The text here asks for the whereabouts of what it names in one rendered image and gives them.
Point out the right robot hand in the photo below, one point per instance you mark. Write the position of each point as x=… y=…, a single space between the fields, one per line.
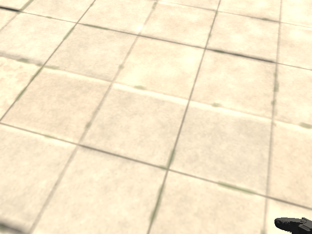
x=294 y=225

